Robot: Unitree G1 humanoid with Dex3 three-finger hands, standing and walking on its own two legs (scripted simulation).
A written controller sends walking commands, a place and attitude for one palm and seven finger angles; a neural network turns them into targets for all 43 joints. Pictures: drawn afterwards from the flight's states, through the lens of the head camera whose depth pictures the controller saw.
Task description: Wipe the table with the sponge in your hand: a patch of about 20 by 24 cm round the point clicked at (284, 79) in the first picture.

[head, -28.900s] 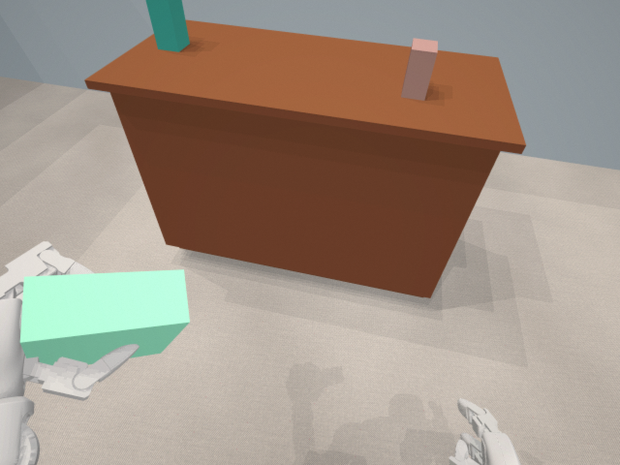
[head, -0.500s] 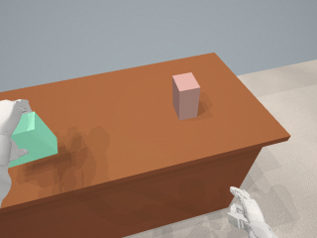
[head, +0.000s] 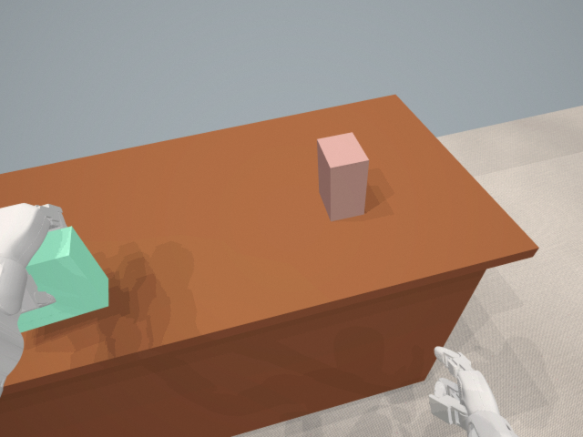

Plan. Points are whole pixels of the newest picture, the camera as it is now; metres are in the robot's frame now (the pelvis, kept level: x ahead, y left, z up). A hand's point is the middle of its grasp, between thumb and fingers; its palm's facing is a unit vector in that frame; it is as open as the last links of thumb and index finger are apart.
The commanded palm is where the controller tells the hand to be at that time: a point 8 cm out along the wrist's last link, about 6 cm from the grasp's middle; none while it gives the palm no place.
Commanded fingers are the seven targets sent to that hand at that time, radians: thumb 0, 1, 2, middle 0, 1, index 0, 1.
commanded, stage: move the sponge above the wiping area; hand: left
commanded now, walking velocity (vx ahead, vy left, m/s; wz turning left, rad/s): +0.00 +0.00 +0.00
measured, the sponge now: (43, 291) +0.24 +0.38 +0.09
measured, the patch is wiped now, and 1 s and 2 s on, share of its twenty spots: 0.00 0.00 0.00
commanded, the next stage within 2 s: lower the sponge onto the table in 0.92 s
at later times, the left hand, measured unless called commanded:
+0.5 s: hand (62, 299) +0.23 +0.34 +0.10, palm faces -0.14 -0.07 -0.99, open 9.1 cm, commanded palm +0.21 +0.34 +0.21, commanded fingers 0.00 0.10 1.30 -1.20 -1.60 -1.20 -1.60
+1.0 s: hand (73, 279) +0.25 +0.32 +0.12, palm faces -0.04 +0.02 -1.00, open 9.1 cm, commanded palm +0.23 +0.34 +0.21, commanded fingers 0.00 0.10 1.30 -1.20 -1.60 -1.20 -1.60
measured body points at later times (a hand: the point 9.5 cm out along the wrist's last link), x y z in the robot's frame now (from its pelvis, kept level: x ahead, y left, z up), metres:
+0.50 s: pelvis +0.00 +0.01 +0.00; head +0.00 -0.03 +0.45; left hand +0.23 +0.34 +0.16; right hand +0.23 -0.20 -0.09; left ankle +0.03 +0.07 -0.74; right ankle +0.00 -0.10 -0.74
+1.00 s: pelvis +0.00 +0.00 +0.00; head +0.00 -0.02 +0.45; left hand +0.24 +0.31 +0.18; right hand +0.22 -0.21 -0.09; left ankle +0.03 +0.07 -0.74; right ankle +0.00 -0.10 -0.74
